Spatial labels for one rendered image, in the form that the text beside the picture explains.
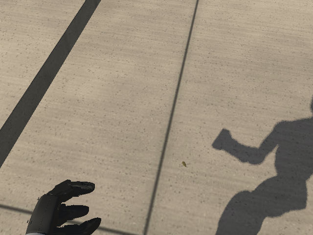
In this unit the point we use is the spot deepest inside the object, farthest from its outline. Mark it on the robot left hand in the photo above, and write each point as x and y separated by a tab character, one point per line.
49	213

